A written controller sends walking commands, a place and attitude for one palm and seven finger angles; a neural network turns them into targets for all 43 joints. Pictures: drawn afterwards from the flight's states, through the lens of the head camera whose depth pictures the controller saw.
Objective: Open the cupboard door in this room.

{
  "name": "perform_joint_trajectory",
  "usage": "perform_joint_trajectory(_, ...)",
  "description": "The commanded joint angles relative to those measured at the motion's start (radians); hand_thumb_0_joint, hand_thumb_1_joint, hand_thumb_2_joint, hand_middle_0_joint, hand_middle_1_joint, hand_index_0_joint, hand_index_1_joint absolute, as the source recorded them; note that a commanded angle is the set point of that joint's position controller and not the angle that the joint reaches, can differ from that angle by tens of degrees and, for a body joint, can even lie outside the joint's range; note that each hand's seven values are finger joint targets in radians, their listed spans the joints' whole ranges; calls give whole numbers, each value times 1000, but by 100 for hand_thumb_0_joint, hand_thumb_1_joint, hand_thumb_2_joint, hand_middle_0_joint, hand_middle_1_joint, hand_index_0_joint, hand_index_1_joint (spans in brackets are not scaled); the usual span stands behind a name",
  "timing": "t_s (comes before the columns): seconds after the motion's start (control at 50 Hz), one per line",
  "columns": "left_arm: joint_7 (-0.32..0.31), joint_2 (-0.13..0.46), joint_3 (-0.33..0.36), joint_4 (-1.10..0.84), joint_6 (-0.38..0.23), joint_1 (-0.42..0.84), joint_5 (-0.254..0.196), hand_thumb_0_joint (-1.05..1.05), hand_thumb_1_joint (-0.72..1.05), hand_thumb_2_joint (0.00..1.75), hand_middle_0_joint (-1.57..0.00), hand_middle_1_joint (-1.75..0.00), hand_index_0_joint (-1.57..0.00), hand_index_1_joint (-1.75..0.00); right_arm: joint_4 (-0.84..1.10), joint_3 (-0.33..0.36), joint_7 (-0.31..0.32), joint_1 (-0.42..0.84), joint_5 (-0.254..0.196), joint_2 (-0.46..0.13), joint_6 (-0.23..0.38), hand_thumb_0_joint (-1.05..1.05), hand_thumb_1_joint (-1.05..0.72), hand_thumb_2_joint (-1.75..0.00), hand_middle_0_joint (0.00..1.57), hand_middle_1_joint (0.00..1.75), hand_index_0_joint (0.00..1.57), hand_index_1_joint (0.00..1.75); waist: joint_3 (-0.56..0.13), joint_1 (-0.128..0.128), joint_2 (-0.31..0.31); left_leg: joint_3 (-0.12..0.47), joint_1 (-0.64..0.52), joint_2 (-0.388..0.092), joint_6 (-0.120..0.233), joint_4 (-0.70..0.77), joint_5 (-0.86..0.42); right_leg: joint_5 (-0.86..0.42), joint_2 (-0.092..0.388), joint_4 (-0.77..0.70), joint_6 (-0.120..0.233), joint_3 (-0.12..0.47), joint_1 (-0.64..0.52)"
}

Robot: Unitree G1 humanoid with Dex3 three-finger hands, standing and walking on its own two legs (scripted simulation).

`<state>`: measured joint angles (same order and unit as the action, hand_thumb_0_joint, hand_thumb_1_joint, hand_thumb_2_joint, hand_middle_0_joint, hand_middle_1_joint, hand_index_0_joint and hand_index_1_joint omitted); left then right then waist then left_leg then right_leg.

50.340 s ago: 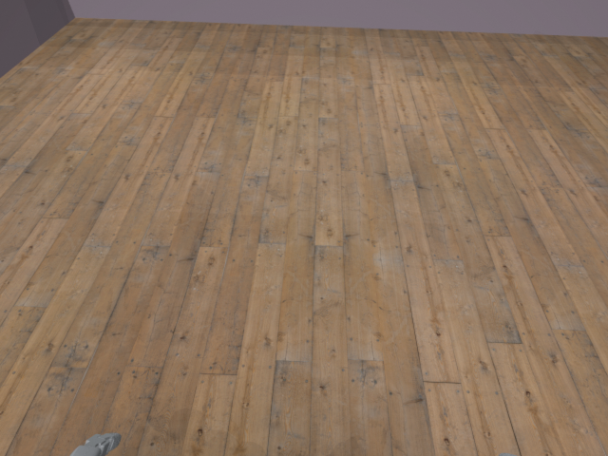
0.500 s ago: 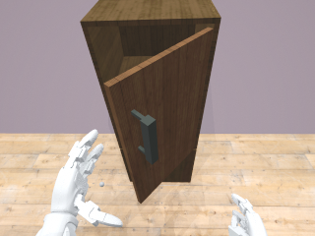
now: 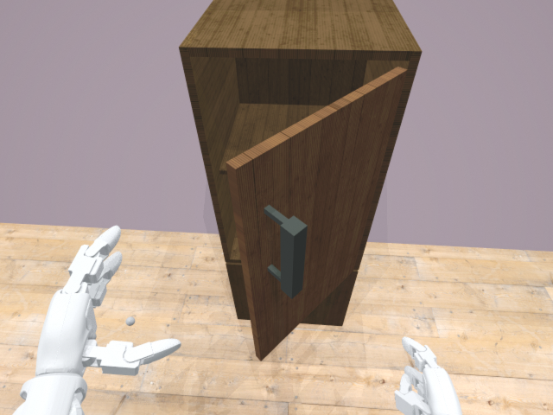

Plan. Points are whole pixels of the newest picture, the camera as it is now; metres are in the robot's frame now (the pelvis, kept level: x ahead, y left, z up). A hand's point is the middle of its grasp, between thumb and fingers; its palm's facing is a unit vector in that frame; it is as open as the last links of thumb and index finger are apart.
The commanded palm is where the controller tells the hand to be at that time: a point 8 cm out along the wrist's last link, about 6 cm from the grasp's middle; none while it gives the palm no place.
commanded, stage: draw the hand back to the body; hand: left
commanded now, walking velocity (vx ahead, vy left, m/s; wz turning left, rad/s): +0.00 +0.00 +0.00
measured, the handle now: (282, 252) +0.33 +0.03 +0.07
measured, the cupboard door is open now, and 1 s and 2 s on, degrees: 48 48 48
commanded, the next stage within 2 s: step back with the hand held close in 0.80 s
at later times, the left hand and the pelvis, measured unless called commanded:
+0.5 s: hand (50, 284) +0.20 +0.27 +0.16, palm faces +0.45 -0.80 -0.39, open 8.3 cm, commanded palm +0.15 +0.31 +0.17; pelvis +0.01 +0.01 +0.01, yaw -1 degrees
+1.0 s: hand (66, 286) +0.20 +0.25 +0.17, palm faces +0.43 -0.80 -0.41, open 7.4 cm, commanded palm +0.14 +0.29 +0.18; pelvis +0.00 -0.01 +0.01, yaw +0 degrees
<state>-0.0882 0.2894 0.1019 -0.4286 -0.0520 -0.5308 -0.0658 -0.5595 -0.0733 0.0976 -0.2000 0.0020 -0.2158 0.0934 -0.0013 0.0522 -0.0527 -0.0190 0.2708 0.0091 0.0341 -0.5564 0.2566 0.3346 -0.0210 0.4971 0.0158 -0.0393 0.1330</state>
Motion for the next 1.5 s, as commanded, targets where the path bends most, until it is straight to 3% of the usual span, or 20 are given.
perform_joint_trajectory(0.0, -32, 132, 130, -227, -77, 91, 8, 0, 20, 60, -18, -30, -18, -30, 147, 49, 5, 138, 3, -101, 52, 0, -90, -90, 20, 30, 20, 30, -79, 1, -13, 46, -194, -24, -5, 142, -158, -176, 17, -141, 7, 12, 66)
perform_joint_trajectory(0.14, -42, 177, 218, -199, -78, 75, 9, 0, 44, 70, -18, -30, -18, -30, 119, 66, -7, 139, 5, -115, 44, 0, -90, -90, 20, 30, 20, 30, -80, 10, 16, 44, -222, -33, -11, 173, -253, -248, 9, -163, 7, 7, 11)
perform_joint_trajectory(0.4, -49, 255, 367, -175, -90, 164, -9, 0, 90, 90, -20, -30, -20, -30, 93, 85, -15, 146, -6, -117, 29, 0, -90, -90, 20, 30, 20, 30, -66, 12, -39, 43, -235, -37, -20, 200, -248, -243, 8, -193, 8, 11, -6)
perform_joint_trajectory(0.48, -39, 196, 307, -140, -85, 142, -10, 0, 90, 90, -20, -30, -20, -30, 93, 90, -20, 147, -5, -125, 31, 0, -90, -90, 20, 30, 20, 30, -51, 7, -10, 41, -241, -37, -15, 207, -242, -239, 7, -200, 4, 10, 0)
perform_joint_trajectory(0.54, -42, 229, 332, -144, -87, 157, -8, 0, 90, 90, -20, -30, -20, -30, 90, 92, -18, 151, -2, -129, 32, 0, -90, -90, 20, 30, 20, 30, -55, 12, 21, 39, -235, -33, -11, 206, -226, -237, 6, -210, 4, 13, -8)
perform_joint_trajectory(0.64, -45, 258, 358, -177, -98, 164, -8, 0, 90, 90, -20, -30, -20, -30, 83, 92, -12, 157, -3, -121, 40, 0, -90, -90, 20, 30, 20, 30, -69, 14, -20, 28, -243, -26, -9, 196, -213, -237, 11, -222, 4, 22, -12)
perform_joint_trajectory(0.78, -41, 227, 338, -140, -100, 147, -16, 0, 90, 90, -20, -30, -20, -30, 79, 91, -10, 161, -4, -112, 42, 0, -90, -90, 20, 30, 20, 30, -27, 11, -9, 18, -235, -21, -5, 196, -193, -229, 17, -236, -1, 27, 4)
perform_joint_trajectory(0.88, -41, 232, 338, -152, -107, 155, -15, 0, 90, 90, -20, -30, -20, -30, 76, 94, -9, 160, -3, -114, 47, 0, -90, -90, 20, 30, 20, 30, -54, 12, -11, 14, -251, -18, -2, 191, -212, -255, 18, -232, -2, 29, -7)
perform_joint_trajectory(0.9, -43, 256, 346, -239, -117, 206, -17, 0, 90, 90, -20, -30, -20, -30, 87, 93, -9, 169, -5, -114, 53, 0, -90, -90, 20, 30, 20, 30, -85, 15, -27, 17, -265, -17, -1, 185, -219, -267, 21, -230, -3, 35, -13)
perform_joint_trajectory(0.92, -52, 392, 482, -271, -151, 255, -6, 0, 90, 90, -20, -30, -20, -30, 112, 93, -11, 149, -14, -136, 32, 0, -90, -90, 20, 30, 20, 30, 2, -20, 4, 39, -211, -36, 22, 132, -208, -339, 65, -276, -18, 105, 97)
perform_joint_trajectory(0.94, -48, 382, 481, -215, -162, 229, -3, 0, 90, 90, -20, -30, -20, -30, 94, 93, -10, 148, -10, -125, 17, 0, -90, -90, 20, 30, 20, 30, 3, -21, 17, 48, -193, -34, 18, 112, -202, -386, 90, -274, -14, 111, 98)
perform_joint_trajectory(0.96, -37, 287, 409, -157, -153, 110, -1, 0, 90, 90, -20, -30, -20, -30, 93, 99, -12, 143, -8, -122, 4, 0, -90, -90, 20, 30, 20, 30, -23, -30, 48, 46, -197, -40, 16, 99, -244, -431, 97, -246, -18, 96, 89)
perform_joint_trajectory(1.0, -27, 233, 362, -138, -139, 27, 0, 0, 90, 90, -20, -30, -20, -30, 112, 108, -19, 128, -11, -132, -22, 0, -90, -90, 20, 30, 20, 30, -84, -33, 42, 33, -209, -55, 15, 92, -341, -486, 94, -201, -37, 72, 67)
perform_joint_trajectory(1.08, -35, 267, 389, -163, -129, -7, 0, 0, 90, 90, -20, -30, -20, -30, 137, 120, -16, 127, -18, -134, -58, 0, -90, -90, 20, 30, 20, 30, -153, -35, 59, 25, -218, -77, 14, 81, -461, -561, 88, -151, -52, 58, 53)
perform_joint_trajectory(1.12, -41, 287, 400, -188, -126, 1, -2, 0, 90, 90, -20, -30, -20, -30, 149, 122, -14, 127, -22, -131, -72, 0, -90, -90, 20, 30, 20, 30, -155, -38, 93, 24, -197, -78, 11, 73, -435, -559, 92, -143, -55, 65, 60)
perform_joint_trajectory(1.18, -53, 310, 419, -220, -126, -6, -2, 0, 90, 90, -20, -30, -20, -30, 163, 123, -9, 132, -26, -125, -82, 0, -90, -90, 20, 30, 20, 30, -152, -37, 70, 25, -164, -81, 10, 71, -393, -518, 97, -131, -47, 77, 68)
perform_joint_trajectory(1.26, -68, 336, 443, -297, -142, -14, -1, 0, 90, 90, -20, -30, -20, -30, 175, 125, -3, 125, -24, -126, -76, 0, -90, -90, 20, 30, 20, 30, -160, -37, -25, 52, -108, -95, 10, 92, -348, -414, 89, -101, -31, 87, 61)
perform_joint_trajectory(1.3, -71, 327, 442, -301, -149, -32, -1, 0, 90, 90, -20, -30, -20, -30, 179, 126, -5, 115, -23, -133, -68, 0, -90, -90, 20, 30, 20, 30, -149, -39, -31, 75, -67, -104, 11, 114, -288, -326, 72, -93, -26, 86, 64)
perform_joint_trajectory(1.4, -79, 303, 445, -273, -172, -46, 6, 0, 90, 90, -20, -30, -20, -30, 177, 125, -6, 108, -17, -143, -43, 0, -90, -90, 20, 30, 20, 30, -69, -48, -62, 145, 135, -139, 27, 223, 114, -66, 43, -63, -15, 89, 47)
perform_joint_trajectory(1.48, -82, 291, 456, -287, -191, -32, 24, 0, 90, 90, -20, -30, -20, -30, 179, 129, -4, 101, -13, -152, -13, 0, -90, -90, 20, 30, 20, 30, -64, -43, -115, 217, 334, -186, 53, 339, 372, -2, -5, 65, -17, 56, -80)
